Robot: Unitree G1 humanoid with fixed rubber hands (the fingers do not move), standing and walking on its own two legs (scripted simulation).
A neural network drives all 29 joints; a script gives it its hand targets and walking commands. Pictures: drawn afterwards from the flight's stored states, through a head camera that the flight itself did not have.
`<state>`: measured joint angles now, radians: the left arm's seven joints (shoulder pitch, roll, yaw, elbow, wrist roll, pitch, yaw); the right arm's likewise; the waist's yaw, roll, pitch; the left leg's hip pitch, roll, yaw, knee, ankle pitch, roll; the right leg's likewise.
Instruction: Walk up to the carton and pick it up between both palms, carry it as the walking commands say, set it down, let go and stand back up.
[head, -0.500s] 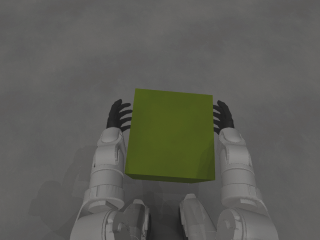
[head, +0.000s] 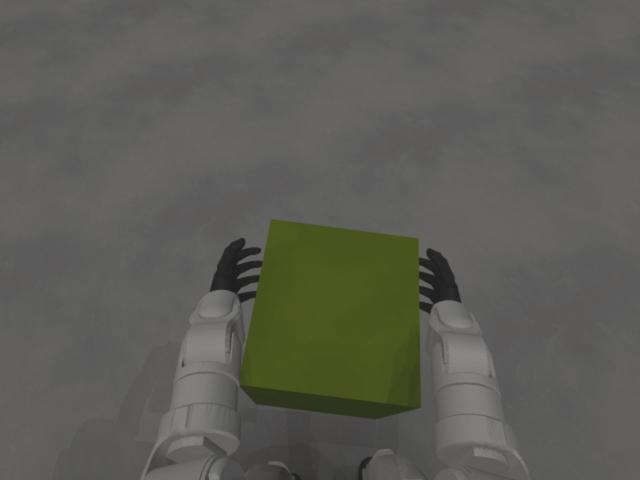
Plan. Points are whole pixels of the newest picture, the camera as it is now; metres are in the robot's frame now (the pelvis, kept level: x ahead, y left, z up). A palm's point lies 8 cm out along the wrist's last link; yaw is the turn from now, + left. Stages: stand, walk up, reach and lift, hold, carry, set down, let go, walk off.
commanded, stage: reach and lift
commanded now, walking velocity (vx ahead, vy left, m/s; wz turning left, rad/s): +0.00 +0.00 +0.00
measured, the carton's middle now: (329, 329) +0.32 +0.00 -0.10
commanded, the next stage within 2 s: hold in 1.52 s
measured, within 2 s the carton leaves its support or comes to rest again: neither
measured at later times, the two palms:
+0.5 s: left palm (205, 288) +0.31 +0.14 +0.06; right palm (453, 288) +0.31 -0.15 +0.05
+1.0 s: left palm (197, 284) +0.31 +0.14 +0.08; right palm (457, 288) +0.30 -0.14 +0.07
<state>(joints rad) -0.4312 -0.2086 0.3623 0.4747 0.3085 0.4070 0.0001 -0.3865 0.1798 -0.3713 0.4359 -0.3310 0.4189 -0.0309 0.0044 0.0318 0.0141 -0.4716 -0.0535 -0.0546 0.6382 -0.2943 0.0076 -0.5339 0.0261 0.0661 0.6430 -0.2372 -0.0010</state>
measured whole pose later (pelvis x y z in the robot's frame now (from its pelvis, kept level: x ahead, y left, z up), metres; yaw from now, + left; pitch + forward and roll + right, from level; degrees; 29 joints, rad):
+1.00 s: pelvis +0.00 +0.01 +0.02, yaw -1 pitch -9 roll +0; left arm -0.43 -0.21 0.33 0.36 0.33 0.71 -0.01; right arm -0.39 0.19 -0.31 0.31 -0.36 0.72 -0.02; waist 0.01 0.03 0.09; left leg -0.03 -0.04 -0.05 0.40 -0.21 0.02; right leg -0.09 0.02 0.08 0.39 -0.15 0.01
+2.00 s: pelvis +0.00 +0.01 +0.02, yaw +0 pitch -10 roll +0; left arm -0.34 -0.17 0.24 0.29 0.30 0.75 -0.01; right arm -0.29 0.16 -0.21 0.24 -0.31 0.76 -0.01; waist 0.00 0.03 0.06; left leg -0.01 -0.04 -0.06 0.40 -0.23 0.02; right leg -0.06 0.03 0.07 0.39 -0.16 0.00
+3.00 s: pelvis +0.11 -0.10 +0.01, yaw -18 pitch +4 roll -2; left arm -0.30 -0.16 0.13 -0.10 0.14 1.11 0.10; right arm -0.25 0.13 -0.12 -0.15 -0.19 1.14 -0.12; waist 0.01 0.06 -0.15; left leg -0.13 0.25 0.18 0.64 -0.40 -0.12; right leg -0.37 0.03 -0.17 0.51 -0.20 -0.07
